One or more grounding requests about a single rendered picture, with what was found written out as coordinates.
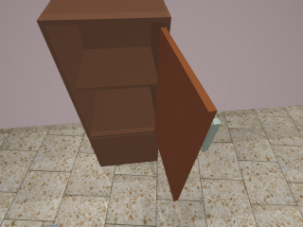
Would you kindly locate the handle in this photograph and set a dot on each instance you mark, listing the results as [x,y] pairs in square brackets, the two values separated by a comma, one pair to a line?
[211,134]

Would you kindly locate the cupboard door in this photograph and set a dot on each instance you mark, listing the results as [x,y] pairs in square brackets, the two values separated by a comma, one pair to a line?
[183,113]

